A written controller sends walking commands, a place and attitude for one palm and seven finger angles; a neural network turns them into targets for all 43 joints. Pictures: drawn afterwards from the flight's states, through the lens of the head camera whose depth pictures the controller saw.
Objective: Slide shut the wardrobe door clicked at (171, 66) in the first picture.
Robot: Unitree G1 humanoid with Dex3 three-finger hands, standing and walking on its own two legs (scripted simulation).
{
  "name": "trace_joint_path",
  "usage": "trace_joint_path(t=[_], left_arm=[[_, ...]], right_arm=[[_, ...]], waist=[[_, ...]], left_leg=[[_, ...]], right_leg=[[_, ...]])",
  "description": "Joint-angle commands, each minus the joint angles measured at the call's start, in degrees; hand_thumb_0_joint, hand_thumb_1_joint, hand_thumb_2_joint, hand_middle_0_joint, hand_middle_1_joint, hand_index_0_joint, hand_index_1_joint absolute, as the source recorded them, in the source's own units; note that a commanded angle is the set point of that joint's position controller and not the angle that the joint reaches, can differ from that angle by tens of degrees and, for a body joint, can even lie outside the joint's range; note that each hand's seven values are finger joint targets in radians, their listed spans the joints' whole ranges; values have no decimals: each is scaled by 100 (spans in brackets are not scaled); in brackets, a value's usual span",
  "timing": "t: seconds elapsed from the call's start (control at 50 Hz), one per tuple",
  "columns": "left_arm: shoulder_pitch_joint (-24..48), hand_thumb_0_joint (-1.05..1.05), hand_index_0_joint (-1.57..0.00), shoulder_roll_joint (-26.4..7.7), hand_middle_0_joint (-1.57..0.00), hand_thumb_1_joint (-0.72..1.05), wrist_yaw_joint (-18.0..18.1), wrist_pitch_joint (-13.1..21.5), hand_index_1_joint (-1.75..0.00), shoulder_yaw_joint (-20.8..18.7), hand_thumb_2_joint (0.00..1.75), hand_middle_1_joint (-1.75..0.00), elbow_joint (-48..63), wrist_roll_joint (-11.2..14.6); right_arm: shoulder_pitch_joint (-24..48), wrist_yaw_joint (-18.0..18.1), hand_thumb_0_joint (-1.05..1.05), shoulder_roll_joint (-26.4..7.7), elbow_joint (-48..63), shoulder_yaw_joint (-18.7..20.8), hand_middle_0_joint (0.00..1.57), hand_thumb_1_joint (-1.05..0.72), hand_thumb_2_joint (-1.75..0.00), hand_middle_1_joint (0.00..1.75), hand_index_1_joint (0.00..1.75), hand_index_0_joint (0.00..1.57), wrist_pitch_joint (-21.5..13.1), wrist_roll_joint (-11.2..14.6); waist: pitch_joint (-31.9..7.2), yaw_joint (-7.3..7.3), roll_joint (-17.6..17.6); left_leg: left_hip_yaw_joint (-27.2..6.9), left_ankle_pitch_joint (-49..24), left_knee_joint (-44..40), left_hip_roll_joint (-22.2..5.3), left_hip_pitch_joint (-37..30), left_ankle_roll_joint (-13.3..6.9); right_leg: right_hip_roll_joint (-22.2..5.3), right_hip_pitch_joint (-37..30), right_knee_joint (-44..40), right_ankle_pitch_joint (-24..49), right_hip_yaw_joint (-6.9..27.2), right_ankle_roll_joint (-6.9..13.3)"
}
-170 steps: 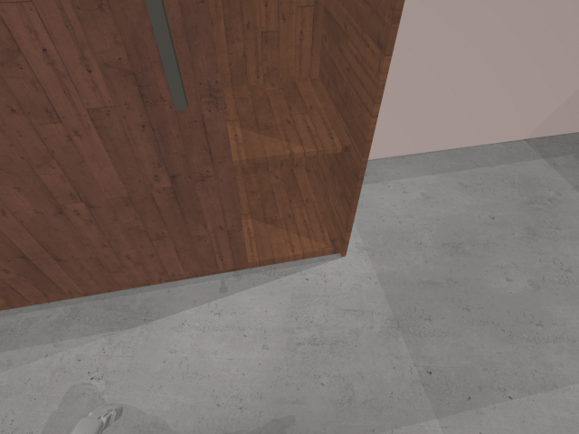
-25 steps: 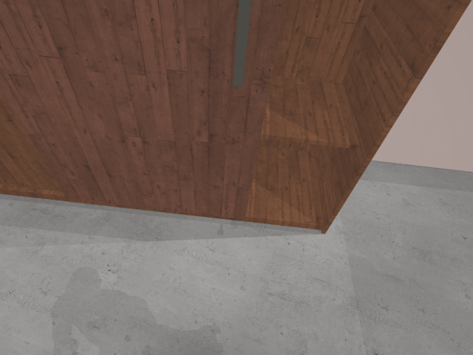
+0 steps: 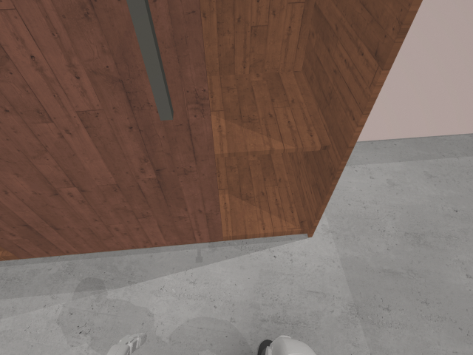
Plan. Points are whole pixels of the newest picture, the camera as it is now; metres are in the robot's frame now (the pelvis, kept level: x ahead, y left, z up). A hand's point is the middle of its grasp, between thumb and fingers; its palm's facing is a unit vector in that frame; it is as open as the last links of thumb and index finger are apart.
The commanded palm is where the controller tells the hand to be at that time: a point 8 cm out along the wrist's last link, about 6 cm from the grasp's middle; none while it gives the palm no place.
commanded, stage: take the last steps up to it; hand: left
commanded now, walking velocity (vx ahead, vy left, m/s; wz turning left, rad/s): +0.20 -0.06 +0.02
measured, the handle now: (154, 55) +0.59 +0.15 +0.19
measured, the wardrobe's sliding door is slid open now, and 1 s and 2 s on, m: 0.39 0.39 0.39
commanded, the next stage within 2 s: come to a stop and stand still in 0.12 s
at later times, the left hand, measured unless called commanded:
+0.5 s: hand out of the picture +0.14 +0.15 -0.17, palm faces +0.09 -0.99 -0.15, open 7.3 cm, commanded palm none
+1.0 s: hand out of the picture +0.15 +0.14 -0.15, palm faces +0.07 -0.96 -0.25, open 7.4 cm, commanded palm none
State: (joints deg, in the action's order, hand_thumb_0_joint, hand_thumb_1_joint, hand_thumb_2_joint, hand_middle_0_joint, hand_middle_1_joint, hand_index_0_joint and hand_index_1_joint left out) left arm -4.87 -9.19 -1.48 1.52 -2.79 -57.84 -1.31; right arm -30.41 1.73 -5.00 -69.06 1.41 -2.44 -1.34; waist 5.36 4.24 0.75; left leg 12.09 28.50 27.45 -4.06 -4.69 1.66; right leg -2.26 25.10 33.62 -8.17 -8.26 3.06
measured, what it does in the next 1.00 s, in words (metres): walks ahead: left foot, then right foot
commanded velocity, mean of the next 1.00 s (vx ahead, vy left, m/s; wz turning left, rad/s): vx -0.04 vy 0.04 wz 0.01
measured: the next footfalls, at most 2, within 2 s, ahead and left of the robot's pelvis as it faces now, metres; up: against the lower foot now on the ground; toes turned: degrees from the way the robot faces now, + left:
left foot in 0.40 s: +0.21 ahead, +0.09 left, +0.00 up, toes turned +5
right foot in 0.76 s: +0.12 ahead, -0.18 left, +0.00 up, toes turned +0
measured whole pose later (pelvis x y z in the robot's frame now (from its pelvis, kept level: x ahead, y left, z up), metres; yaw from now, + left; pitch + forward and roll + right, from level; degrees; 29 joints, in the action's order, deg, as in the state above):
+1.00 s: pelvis +0.09 -0.06 +0.01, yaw +3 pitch -2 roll -1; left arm -14.6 -10.5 2.1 -1.0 -1.4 -51.8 -1.5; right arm -15.0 -0.3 -13.6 -53.0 3.9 2.6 -1.0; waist 1.3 0.9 1.8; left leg 2.9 19.9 37.0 0.1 17.1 0.3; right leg -1.3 13.8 35.6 -20.1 -2.4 -0.4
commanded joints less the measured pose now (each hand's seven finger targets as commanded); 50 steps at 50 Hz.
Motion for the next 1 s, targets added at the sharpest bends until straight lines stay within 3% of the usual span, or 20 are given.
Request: trace_joint_path(t=[0.0,0.04,0.08,0.12,0.22,0.32,0.36,0.4,0.44,0.5,0.58,0.66,0.68,0.7,0.72,0.74,0.76,0.86,0.94,0.98], left_arm=[[-2682,0,-20,-1527,-20,90,207,168,-30,-374,90,-30,-505,77],[-1522,0,-20,-1025,-20,90,234,150,-30,-235,90,-30,-228,94],[-894,0,-20,-599,-20,90,272,178,-30,-104,90,-30,-113,76],[-790,0,-20,-403,-20,90,281,234,-30,-17,90,-30,-108,41],[-1120,0,-20,-383,-20,90,287,250,-30,22,90,-30,-215,20],[-1243,0,-20,-557,-20,90,374,90,-30,46,90,-30,-292,47],[-1328,0,-20,-591,-20,90,404,-12,-30,16,90,-30,-274,85],[-1532,0,-20,-412,-20,90,467,-116,-30,21,90,-30,-144,95],[-1591,0,-20,-492,-20,90,470,-216,-30,2,90,-30,-149,100],[-1408,0,-20,-556,-20,90,431,-354,-30,-118,90,-30,-44,69],[-1342,0,-20,-501,-20,90,385,-400,-30,-172,90,-30,118,60],[-1412,0,-20,-344,-20,90,346,-376,-30,-119,90,-30,199,55],[-1719,0,-20,-1132,-20,90,326,-160,-30,192,90,-30,413,51],[-1926,0,-20,-870,-20,90,306,-196,-30,-12,90,-30,458,29],[-1528,0,-20,-1155,-20,90,395,-144,-30,-96,90,-30,599,-89],[-1215,0,-20,-1270,-20,90,432,-97,-30,-15,90,-30,746,-71],[-1042,0,-20,-1329,-20,90,439,-79,-30,-15,90,-30,879,-84],[-777,0,-20,-1328,-20,90,503,-47,-30,-196,90,-30,1023,-67],[-859,0,-20,-1321,-20,90,454,-168,-30,-179,90,-30,960,-30],[-946,0,-20,-1035,-20,90,401,-213,-30,-88,90,-30,950,22]], right_arm=[[104,-24,0,-676,625,127,20,-90,-90,30,30,20,-115,155],[617,-79,0,-579,619,188,20,-90,-90,30,30,20,-45,107],[526,-82,0,-391,572,177,20,-90,-90,30,30,20,103,19],[189,-84,0,-279,466,133,20,-90,-90,30,30,20,210,-21],[678,-97,0,-256,677,72,20,-90,-90,30,30,20,218,-7],[1201,-1,0,-388,751,-33,20,-90,-90,30,30,20,201,100],[1189,27,0,-715,803,51,20,-90,-90,30,30,20,206,91],[1211,75,0,-1176,931,133,20,-90,-90,30,30,20,229,61],[1487,147,0,-1263,967,145,20,-90,-90,30,30,20,274,66],[1906,206,0,-1347,1200,218,20,-90,-90,30,30,20,339,17],[2149,180,0,-1458,1417,349,20,-90,-90,30,30,20,375,-2],[2316,73,0,-1491,1460,406,20,-90,-90,30,30,20,403,-29],[2342,123,0,-1623,1899,352,20,-90,-90,30,30,20,328,3],[2653,4,0,-1464,2034,433,20,-90,-90,30,30,20,294,55],[2331,-51,0,-937,2029,374,20,-90,-90,30,30,20,327,44],[2441,-103,0,-923,2112,305,20,-90,-90,30,30,20,406,14],[2361,-160,0,-852,2182,336,20,-90,-90,30,30,20,456,37],[2122,-239,0,-1065,2239,331,20,-90,-90,30,30,20,414,21],[1541,-218,0,-957,1972,232,20,-90,-90,30,30,20,303,19],[1276,-186,0,-1268,1870,250,20,-90,-90,30,30,20,236,-27]], waist=[[-1942,-1142,-1295],[-756,-843,-585],[-261,-362,-4],[-211,-94,-272],[-418,-189,-485],[-705,-361,-551],[-706,-341,-278],[-653,-410,644],[-607,-463,1492],[-583,-478,909],[-1123,-478,290],[-1312,-454,888],[-1369,-690,529],[-1349,-893,-588],[-1079,-563,-1998],[-749,-562,-1297],[-616,-406,-566],[-107,-382,-1328],[-192,-341,-928],[-242,-326,285]], left_leg=[[-840,593,4862,266,3357,-342],[-1165,-325,5047,-240,3453,-396],[-1211,-792,4597,-418,3055,-344],[-1102,-1008,4097,-404,2810,-239],[-884,-1053,2535,-283,2855,-86],[-885,-1674,564,-11,2089,-2],[-1014,-3720,-126,-190,1445,-106],[-1627,-6764,-40,-1152,885,-628],[-2102,-7662,-514,-1621,923,-1211],[-1982,-6727,-587,-1694,1202,-1483],[-1760,-5924,-365,-1516,884,-1349],[-1656,-4401,-397,-1276,1181,-1142],[-1772,-3627,-33,-813,1273,-853],[-1379,-1765,876,-463,2094,-424],[-962,-456,1654,417,2997,-158],[-1384,-203,2127,360,3053,-139],[-1380,-323,2424,301,2923,-103],[-1308,-506,2498,166,3455,-117],[-870,-1023,321,436,1880,-172],[-1687,-1141,-363,-110,1490,-439]], right_leg=[[-2291,-3940,-1368,1241,3334,1265],[-1904,-2072,-1956,-283,2606,1009],[-1547,-837,-2216,-323,1723,759],[-1275,-433,-2346,188,1080,641],[-1129,-1001,-2080,1775,801,784],[-995,-1725,-1138,3504,685,531],[-807,-1516,-618,2925,651,192],[-271,-916,-208,754,392,-227],[25,-648,1013,-2090,469,-372],[63,-220,2528,-2546,994,-337],[81,-70,2661,-2183,1057,-453],[10,-739,1092,-1867,737,-426],[224,-1326,-35,-1575,756,-432],[-235,-1069,-1141,-501,1285,-424],[-1079,-1269,-1544,77,2474,-99],[-1429,-1000,-1435,387,2699,174],[-1473,-517,-1635,-1043,2738,425],[-1412,-1043,-1405,-111,2281,577],[-997,-639,-1176,-1023,1790,242],[-345,-223,-561,-1663,1172,-84]])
